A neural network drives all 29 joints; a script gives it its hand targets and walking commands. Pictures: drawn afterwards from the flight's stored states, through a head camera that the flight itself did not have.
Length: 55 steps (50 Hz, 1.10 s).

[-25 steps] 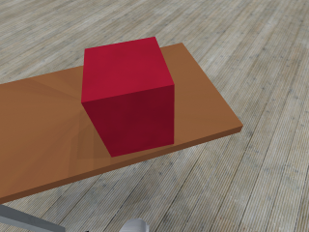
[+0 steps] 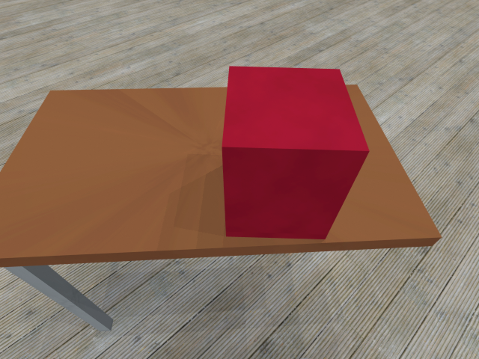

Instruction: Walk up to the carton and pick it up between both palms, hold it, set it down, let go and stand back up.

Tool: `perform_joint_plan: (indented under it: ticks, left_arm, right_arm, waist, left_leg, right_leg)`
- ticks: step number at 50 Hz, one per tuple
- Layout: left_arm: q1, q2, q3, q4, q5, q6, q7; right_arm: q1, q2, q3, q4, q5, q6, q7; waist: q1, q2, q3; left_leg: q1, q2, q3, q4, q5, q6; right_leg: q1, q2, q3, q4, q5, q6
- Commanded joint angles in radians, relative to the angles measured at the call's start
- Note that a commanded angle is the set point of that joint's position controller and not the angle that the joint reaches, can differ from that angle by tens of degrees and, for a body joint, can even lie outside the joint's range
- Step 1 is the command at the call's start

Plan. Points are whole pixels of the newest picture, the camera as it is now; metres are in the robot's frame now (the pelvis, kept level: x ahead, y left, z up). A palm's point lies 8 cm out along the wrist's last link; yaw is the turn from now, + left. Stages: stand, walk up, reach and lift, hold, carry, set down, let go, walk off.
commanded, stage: walk up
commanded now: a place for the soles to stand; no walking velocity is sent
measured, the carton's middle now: (279, 157) +0.46 -0.04 +0.07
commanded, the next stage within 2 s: reach and lift in 1.78 s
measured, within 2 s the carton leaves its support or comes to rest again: neither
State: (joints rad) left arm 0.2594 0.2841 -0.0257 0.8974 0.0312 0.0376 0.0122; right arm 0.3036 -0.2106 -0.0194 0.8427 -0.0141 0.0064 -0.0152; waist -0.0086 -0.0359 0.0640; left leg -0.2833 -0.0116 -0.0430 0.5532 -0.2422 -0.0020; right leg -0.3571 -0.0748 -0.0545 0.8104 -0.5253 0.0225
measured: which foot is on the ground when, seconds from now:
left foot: down 0.00-1.00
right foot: up 0.00-0.08, down 0.10-1.00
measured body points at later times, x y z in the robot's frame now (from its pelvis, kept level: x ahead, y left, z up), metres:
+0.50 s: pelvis +0.02 -0.01 +0.01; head +0.03 -0.01 +0.46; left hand +0.06 +0.24 -0.14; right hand +0.05 -0.27 -0.14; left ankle +0.03 +0.12 -0.73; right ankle +0.02 -0.13 -0.73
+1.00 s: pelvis +0.01 -0.02 +0.00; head +0.03 -0.01 +0.45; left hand +0.02 +0.26 -0.15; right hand +0.09 -0.27 -0.13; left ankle +0.03 +0.12 -0.73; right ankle +0.02 -0.13 -0.73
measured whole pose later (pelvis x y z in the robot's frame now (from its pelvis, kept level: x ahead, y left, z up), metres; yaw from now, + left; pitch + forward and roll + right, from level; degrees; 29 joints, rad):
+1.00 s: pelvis +0.01 -0.02 +0.00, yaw +6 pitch -1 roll -1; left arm 0.21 0.29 -0.03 1.04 0.01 0.04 0.02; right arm 0.24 -0.27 0.04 0.96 -0.01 -0.01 -0.04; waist 0.00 0.01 0.05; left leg -0.30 -0.02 -0.16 0.55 -0.23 -0.03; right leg -0.21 -0.03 -0.16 0.49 -0.27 -0.01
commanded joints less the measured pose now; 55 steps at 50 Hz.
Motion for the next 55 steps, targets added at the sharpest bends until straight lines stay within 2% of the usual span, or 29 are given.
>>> perform_joint_plan:
  ticks: [1, 3, 4, 5, 6, 7, 8, 10, 14, 17, 20, 27, 39, 40, 41, 45, 48, 51, 53, 55]
  left_arm:
    - [0.04, 0.044, 0.014, -0.049, 0.003, -0.032, 0.006]
    - [0.069, 0.032, 0.011, -0.041, -0.001, -0.042, 0.004]
    - [0.078, 0.05, 0.013, -0.039, 0.002, -0.048, 0.005]
    - [0.071, 0.083, 0.017, -0.041, 0.0, -0.051, 0.008]
    - [0.023, 0.139, 0.029, -0.031, -0.037, -0.046, 0.008]
    - [-0.013, 0.144, 0.035, -0.019, -0.048, -0.04, 0.004]
    - [-0.03, 0.11, 0.023, -0.014, -0.048, -0.037, -0.001]
    - [-0.01, 0.09, 0.018, -0.006, -0.036, -0.039, -0.003]
    - [0.015, 0.077, 0.016, 0.023, -0.026, -0.056, -0.01]
    - [0.014, 0.071, 0.016, 0.037, -0.025, -0.057, -0.007]
    - [0.011, 0.074, 0.015, 0.05, -0.025, -0.051, -0.003]
    - [0.0, 0.083, 0.01, 0.079, -0.025, -0.04, 0.002]
    - [-0.006, 0.095, 0.005, 0.11, -0.025, -0.038, 0.003]
    - [-0.041, 0.142, 0.023, 0.115, -0.026, -0.025, 0.008]
    - [-0.026, 0.133, 0.021, 0.115, -0.021, -0.021, 0.009]
    - [-0.012, 0.116, 0.02, 0.113, -0.022, -0.009, 0.008]
    - [-0.007, 0.121, 0.022, 0.111, -0.024, -0.003, 0.008]
    - [-0.009, 0.139, 0.027, 0.103, -0.026, -0.001, 0.007]
    - [-0.028, 0.159, 0.032, 0.096, -0.03, 0.001, 0.008]
    - [-0.065, 0.174, 0.037, 0.082, -0.031, 0.006, 0.008]
  right_arm:
    - [-0.012, -0.169, -0.033, -0.045, -0.008, -0.012, -0.004]
    - [-0.048, -0.177, -0.018, -0.027, -0.001, -0.004, 0.001]
    - [-0.024, -0.155, -0.005, -0.019, 0.006, -0.005, 0.007]
    - [0.021, -0.115, 0.014, -0.012, 0.014, -0.008, 0.012]
    - [0.069, -0.077, 0.028, 0.007, 0.021, -0.004, 0.01]
    - [0.064, -0.08, 0.028, 0.029, 0.006, 0.002, 0.007]
    - [0.05, -0.103, 0.026, 0.04, 0.001, -0.002, 0.008]
    - [0.042, -0.138, 0.022, 0.067, 0.009, -0.014, 0.011]
    - [0.021, -0.146, 0.032, 0.093, 0.012, -0.04, 0.005]
    - [0.009, -0.147, 0.037, 0.11, 0.013, -0.041, -0.002]
    - [0.015, -0.146, 0.041, 0.126, 0.013, -0.037, -0.006]
    - [0.025, -0.156, 0.046, 0.152, 0.015, -0.03, -0.011]
    - [0.015, -0.171, 0.049, 0.162, 0.017, -0.03, -0.014]
    - [-0.025, -0.186, 0.04, 0.114, 0.002, -0.038, -0.02]
    - [-0.013, -0.2, 0.036, 0.114, 0.004, -0.042, -0.022]
    - [-0.022, -0.209, 0.029, 0.086, 0.008, -0.038, -0.029]
    - [-0.037, -0.205, 0.028, 0.068, 0.007, -0.027, -0.031]
    - [-0.039, -0.195, 0.031, 0.055, 0.007, -0.021, -0.03]
    - [-0.028, -0.18, 0.033, 0.049, 0.007, -0.019, -0.028]
    - [-0.004, -0.17, 0.034, 0.043, 0.004, -0.018, -0.029]
  waist:
    - [0.006, 0.159, -0.097]
    - [0.037, 0.137, -0.095]
    - [0.034, 0.111, -0.099]
    - [0.008, 0.033, -0.08]
    - [-0.041, -0.01, -0.041]
    - [-0.048, -0.029, 0.021]
    - [-0.04, -0.033, 0.068]
    - [-0.021, -0.037, 0.092]
    - [0.003, 0.011, -0.024]
    - [0.011, 0.032, -0.058]
    - [0.012, 0.046, -0.063]
    - [0.01, 0.065, -0.037]
    - [0.006, 0.059, -0.029]
    - [-0.006, 0.035, 0.014]
    - [0.0, 0.052, -0.03]
    - [0.011, 0.096, -0.086]
    - [0.013, 0.098, -0.06]
    - [0.009, 0.066, -0.042]
    - [-0.001, 0.019, -0.032]
    - [-0.017, -0.024, -0.015]
  left_leg:
    - [0.046, 0.184, -0.197, -0.124, 0.302, 0.155]
    - [-0.043, 0.163, -0.182, -0.087, 0.182, 0.111]
    - [-0.105, 0.151, -0.184, -0.077, 0.1, 0.077]
    - [-0.151, 0.101, -0.144, -0.041, 0.0, 0.047]
    - [-0.033, 0.036, -0.071, -0.044, -0.109, 0.036]
    - [0.056, 0.04, -0.071, -0.054, -0.107, 0.034]
    - [0.049, 0.043, -0.091, -0.074, -0.072, 0.036]
    - [-0.007, 0.054, -0.103, -0.103, -0.015, 0.037]
    - [-0.025, 0.078, -0.114, -0.122, 0.094, 0.036]
    - [-0.019, 0.083, -0.115, -0.118, 0.165, 0.035]
    - [-0.016, 0.084, -0.117, -0.115, 0.193, 0.034]
    - [-0.031, 0.082, -0.133, -0.123, 0.184, 0.036]
    - [-0.046, 0.072, -0.16, -0.127, 0.158, 0.038]
    - [-0.075, 0.093, -0.18, -0.111, 0.271, 0.046]
    - [-0.066, 0.104, -0.195, -0.109, 0.309, 0.052]
    - [-0.082, 0.108, -0.236, -0.119, 0.236, 0.064]
    - [-0.119, 0.091, -0.237, -0.118, 0.144, 0.059]
    - [-0.132, 0.052, -0.201, -0.072, 0.083, 0.047]
    - [-0.103, 0.009, -0.135, 0.009, 0.058, 0.036]
    - [-0.065, -0.01, -0.086, 0.072, 0.015, 0.032]
  right_leg:
    - [0.086, 0.029, -0.006, -0.174, 0.145, -0.007]
    - [0.225, 0.037, -0.013, -0.373, 0.364, -0.032]
    - [0.287, -0.013, 0.061, -0.391, 0.404, -0.055]
    - [0.287, -0.116, 0.192, -0.45, 0.351, -0.079]
    - [0.096, -0.166, 0.248, -0.524, 0.115, -0.117]
    - [-0.041, -0.16, 0.24, -0.567, -0.069, -0.12]
    - [-0.057, -0.121, 0.202, -0.577, -0.085, -0.099]
    - [0.009, -0.076, 0.151, -0.551, 0.025, -0.075]
    - [0.198, -0.053, 0.105, -0.475, 0.272, -0.078]
    - [0.245, -0.048, 0.081, -0.449, 0.354, -0.079]
    - [0.255, -0.047, 0.065, -0.441, 0.373, -0.078]
    - [0.244, -0.045, 0.049, -0.446, 0.326, -0.074]
    - [0.241, -0.049, 0.026, -0.456, 0.275, -0.07]
    - [0.225, -0.039, 0.001, -0.405, 0.35, -0.068]
    - [0.248, -0.039, -0.003, -0.385, 0.364, -0.067]
    - [0.274, -0.03, -0.007, -0.36, 0.304, -0.068]
    - [0.253, -0.035, -0.002, -0.378, 0.249, -0.074]
    - [0.22, -0.064, 0.018, -0.424, 0.187, -0.091]
    - [0.167, -0.112, 0.045, -0.482, 0.123, -0.119]
    - [0.097, -0.152, 0.055, -0.514, 0.078, -0.151]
